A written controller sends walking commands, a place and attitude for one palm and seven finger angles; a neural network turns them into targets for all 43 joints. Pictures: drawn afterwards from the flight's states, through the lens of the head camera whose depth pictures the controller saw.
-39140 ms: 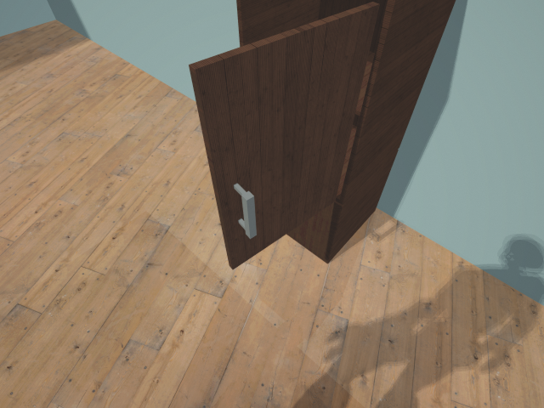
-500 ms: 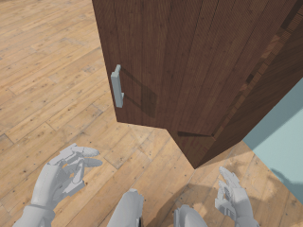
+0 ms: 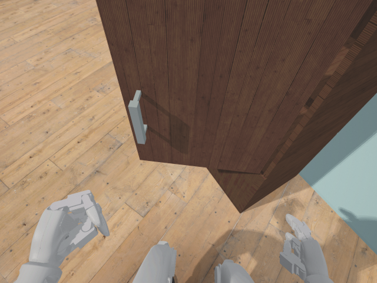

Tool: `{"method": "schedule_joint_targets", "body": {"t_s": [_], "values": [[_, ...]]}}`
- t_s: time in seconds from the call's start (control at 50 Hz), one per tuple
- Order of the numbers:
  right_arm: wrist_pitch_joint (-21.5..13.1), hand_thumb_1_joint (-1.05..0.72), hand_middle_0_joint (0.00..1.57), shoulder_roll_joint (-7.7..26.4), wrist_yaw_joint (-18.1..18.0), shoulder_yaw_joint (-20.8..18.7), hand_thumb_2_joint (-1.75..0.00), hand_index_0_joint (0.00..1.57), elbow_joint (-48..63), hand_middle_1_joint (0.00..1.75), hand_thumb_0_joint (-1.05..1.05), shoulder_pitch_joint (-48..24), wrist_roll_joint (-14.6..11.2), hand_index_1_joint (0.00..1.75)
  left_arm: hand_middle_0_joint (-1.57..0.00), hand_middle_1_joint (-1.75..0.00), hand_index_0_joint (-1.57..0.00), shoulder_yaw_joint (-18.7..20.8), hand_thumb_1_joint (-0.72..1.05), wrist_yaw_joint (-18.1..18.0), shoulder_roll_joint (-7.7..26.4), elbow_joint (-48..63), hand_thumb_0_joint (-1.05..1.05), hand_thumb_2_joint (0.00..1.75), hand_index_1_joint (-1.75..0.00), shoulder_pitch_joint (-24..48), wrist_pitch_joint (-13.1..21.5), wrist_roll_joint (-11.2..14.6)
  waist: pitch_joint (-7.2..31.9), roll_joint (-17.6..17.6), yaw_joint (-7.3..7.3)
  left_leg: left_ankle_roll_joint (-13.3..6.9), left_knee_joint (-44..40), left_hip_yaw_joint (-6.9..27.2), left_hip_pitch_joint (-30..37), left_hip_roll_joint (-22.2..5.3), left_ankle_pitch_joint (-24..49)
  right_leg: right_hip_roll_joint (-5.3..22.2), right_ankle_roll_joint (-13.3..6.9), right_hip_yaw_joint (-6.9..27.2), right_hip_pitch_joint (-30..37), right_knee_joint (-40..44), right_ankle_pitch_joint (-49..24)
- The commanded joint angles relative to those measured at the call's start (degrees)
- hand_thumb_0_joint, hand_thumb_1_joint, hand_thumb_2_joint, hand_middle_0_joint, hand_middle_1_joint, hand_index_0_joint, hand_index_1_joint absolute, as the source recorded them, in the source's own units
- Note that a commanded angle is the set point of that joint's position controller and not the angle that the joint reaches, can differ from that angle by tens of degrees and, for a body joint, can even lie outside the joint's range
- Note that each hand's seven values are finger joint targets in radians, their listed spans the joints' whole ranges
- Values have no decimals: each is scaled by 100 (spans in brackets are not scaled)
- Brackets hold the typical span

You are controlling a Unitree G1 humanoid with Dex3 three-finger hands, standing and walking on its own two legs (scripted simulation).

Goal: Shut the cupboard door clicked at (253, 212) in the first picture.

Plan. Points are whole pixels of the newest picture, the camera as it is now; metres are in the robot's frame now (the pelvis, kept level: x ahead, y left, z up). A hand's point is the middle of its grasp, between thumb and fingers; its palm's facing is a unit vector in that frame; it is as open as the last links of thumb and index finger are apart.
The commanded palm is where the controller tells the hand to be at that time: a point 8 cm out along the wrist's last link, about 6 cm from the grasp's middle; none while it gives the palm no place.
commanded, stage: raise the hand and make a fist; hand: left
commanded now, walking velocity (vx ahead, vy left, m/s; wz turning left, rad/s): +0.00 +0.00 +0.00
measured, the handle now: (140, 118) +0.47 +0.17 +0.03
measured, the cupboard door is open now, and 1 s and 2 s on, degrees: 52 52 52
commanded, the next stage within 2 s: bring the fist close to the handle in 0.72 s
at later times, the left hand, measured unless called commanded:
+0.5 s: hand (100, 221) +0.22 +0.18 +0.05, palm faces -0.03 -1.00 -0.02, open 3.1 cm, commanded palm +0.20 +0.24 +0.05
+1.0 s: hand (107, 215) +0.23 +0.18 +0.05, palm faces -0.05 -1.00 -0.01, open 3.1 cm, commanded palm +0.23 +0.22 +0.05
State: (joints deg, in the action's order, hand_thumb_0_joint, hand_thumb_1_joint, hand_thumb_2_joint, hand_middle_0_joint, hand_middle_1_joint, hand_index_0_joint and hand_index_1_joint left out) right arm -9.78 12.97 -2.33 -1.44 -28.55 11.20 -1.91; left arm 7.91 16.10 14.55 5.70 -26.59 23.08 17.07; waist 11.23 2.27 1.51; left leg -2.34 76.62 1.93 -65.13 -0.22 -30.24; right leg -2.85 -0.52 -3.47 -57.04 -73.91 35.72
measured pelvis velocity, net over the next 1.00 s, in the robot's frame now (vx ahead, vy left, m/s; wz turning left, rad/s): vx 0.00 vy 0.00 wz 0.00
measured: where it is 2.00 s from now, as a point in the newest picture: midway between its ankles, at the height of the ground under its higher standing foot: outside the picture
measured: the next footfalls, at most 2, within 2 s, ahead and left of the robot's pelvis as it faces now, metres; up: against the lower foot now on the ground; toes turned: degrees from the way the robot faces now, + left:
none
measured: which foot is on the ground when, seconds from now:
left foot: down 0.00-1.00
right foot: down 0.00-1.00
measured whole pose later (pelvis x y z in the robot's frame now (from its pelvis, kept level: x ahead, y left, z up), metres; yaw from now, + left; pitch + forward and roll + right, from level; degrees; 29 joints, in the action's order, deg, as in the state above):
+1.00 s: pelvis +0.00 +0.00 +0.00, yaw +0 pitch +19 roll -4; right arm -7.3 13.9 -2.0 0.7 -28.0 12.5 -1.7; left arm 5.7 15.1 14.3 -1.1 -18.6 24.1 16.1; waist 11.5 2.7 1.0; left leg -2.0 76.5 2.2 -65.4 -0.3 -30.0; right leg -3.0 -0.8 -3.7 -57.4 -73.9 35.6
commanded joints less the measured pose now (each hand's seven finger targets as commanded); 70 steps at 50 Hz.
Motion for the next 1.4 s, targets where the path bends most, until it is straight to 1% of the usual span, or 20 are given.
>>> {"method": "schedule_joint_targets", "body": {"t_s": [0.0,0.14,0.2,0.3,0.36,0.5,0.6,0.66,0.8,0.86,0.94,0.98,1.0,1.04,1.06,1.14,1.24,1.26,1.34,1.38], "values": [[-177,-90,20,766,-72,-242,-90,20,934,30,0,-106,-46,30,-130,-150,-130,278,90,18,531,902,0,90,-150,84,364,48,1139,85,-112,127,-1351,436,1652,-88,885,-21,-196,72,228,1078,-1118],[-160,-90,20,807,-82,-168,-90,20,950,30,0,-76,-17,30,-130,-150,-130,409,90,30,747,850,0,90,-150,509,454,61,1188,198,-93,111,-1354,458,1619,-82,657,-35,-234,125,240,1112,-928],[-163,-90,20,802,-61,-159,-90,20,950,30,0,-86,-21,30,-130,-150,-130,329,90,39,663,864,0,90,-150,520,487,59,1308,342,-78,130,-1366,443,1766,-90,762,-14,-225,110,204,1086,-1000],[-125,-90,20,827,-60,-149,-90,20,943,30,0,-60,-40,30,-130,-150,-130,297,90,18,668,652,0,90,-150,680,430,51,1179,186,-133,103,-1415,429,1631,-80,520,-11,-204,151,218,1204,-817],[-104,-90,20,824,-66,-152,-90,20,961,30,0,-62,-41,30,-130,-150,-130,325,90,21,663,558,0,90,-150,560,396,55,1208,81,-83,90,-1388,360,1587,-66,711,-6,-211,186,394,1229,-929],[-97,-90,20,815,-53,-162,-90,20,941,30,0,-50,-38,30,-130,-150,-130,328,90,-53,674,617,0,90,-150,616,533,48,1184,211,-82,99,-1389,336,1589,-62,695,5,-205,187,344,1195,-918],[-69,-90,20,825,-64,-166,-90,20,926,30,0,-26,-39,30,-130,-150,-130,327,90,-15,675,498,0,90,-150,655,543,84,1163,-6,-144,72,-1277,282,1451,-49,743,9,-178,266,412,1249,-970],[-70,-90,20,825,-63,-169,-90,20,926,30,0,-25,-34,30,-130,-150,-130,345,90,14,688,586,0,90,-150,625,564,91,1352,83,-94,72,-1223,269,1532,-48,936,10,-190,271,474,1163,-1168],[-6,-90,20,816,-56,-166,-90,20,952,30,0,-26,-49,30,-130,-150,-130,317,90,13,663,599,0,90,-150,631,479,74,1241,64,-123,76,-1281,294,1565,-58,886,-13,-183,213,421,1173,-1156],[-24,-90,20,840,-63,-139,-90,20,913,30,0,-8,-23,30,-130,-150,-130,100,90,-18,544,609,0,90,-150,1062,492,32,1222,95,-244,67,-1197,329,1565,-69,816,-4,-175,199,231,1124,-1112],[-20,-90,20,885,-66,-131,-90,20,867,30,0,41,-4,30,-130,-150,-130,85,90,-92,601,490,0,90,-150,1447,500,-51,1253,93,-245,65,-1182,389,1551,-83,716,-21,-203,192,123,1076,-1018],[-9,-90,20,877,-33,-129,-90,20,882,30,0,28,-12,30,-130,-150,-130,-47,90,-141,489,496,0,90,-150,1547,457,-106,1364,289,-219,98,-1267,416,1745,-91,709,2,-203,151,56,1055,-1033],[-2,-90,20,874,-15,-121,-90,20,887,30,0,17,-14,30,-130,-150,-130,-117,90,-173,430,518,0,90,-150,1612,421,-111,1434,280,-227,98,-1300,440,1798,-88,675,8,-195,134,53,1065,-1029],[53,-90,20,911,-14,-123,-90,20,859,30,0,73,-1,30,-130,-150,-130,68,90,-276,633,364,0,90,-150,1675,327,-187,1479,148,-193,91,-1301,446,1761,-95,777,-13,-211,139,149,1057,-1117],[78,-90,20,881,6,-108,-90,20,875,30,0,32,-3,30,-130,-150,-130,-74,90,-308,488,334,0,90,-150,1804,292,-225,1497,211,-202,92,-1301,413,1778,-83,813,13,-202,140,152,1057,-1143],[181,-90,20,892,17,-106,-90,20,784,30,0,75,7,30,-130,-150,-130,52,90,-499,582,-7,0,90,-150,2291,224,-294,1403,21,-244,77,-1302,387,1684,-84,719,-3,-194,183,191,1160,-1081],[248,-90,20,906,53,-111,-90,20,689,30,0,101,19,30,-130,-150,-130,-40,90,-576,510,-252,0,90,-150,2800,312,-357,1604,171,-259,101,-1317,369,1861,-92,938,15,-209,182,223,1133,-1237],[251,-90,20,881,78,-105,-90,20,680,30,0,87,20,30,-130,-150,-130,-201,90,-573,343,-293,0,90,-150,2822,327,-373,1632,231,-275,108,-1333,361,1960,-94,978,33,-196,167,180,1144,-1268],[313,-90,20,926,92,-132,-90,20,571,30,0,181,29,30,-130,-150,-130,-142,90,-638,409,-685,0,90,-150,3124,337,-416,1575,-5,-327,92,-1305,347,1886,-103,1035,24,-184,199,208,1181,-1353],[350,-90,20,908,109,-136,-90,20,543,30,0,175,28,30,-130,-150,-130,-281,90,-679,269,-788,0,90,-150,3387,375,-468,1552,11,-365,101,-1334,335,1943,-108,1013,48,-173,184,144,1193,-1340]]}}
